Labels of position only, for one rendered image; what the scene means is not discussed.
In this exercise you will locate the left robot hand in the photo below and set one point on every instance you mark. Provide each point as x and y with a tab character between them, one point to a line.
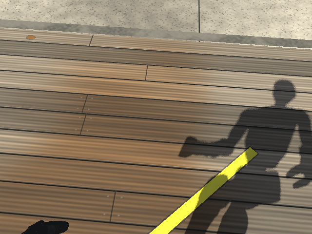
47	227

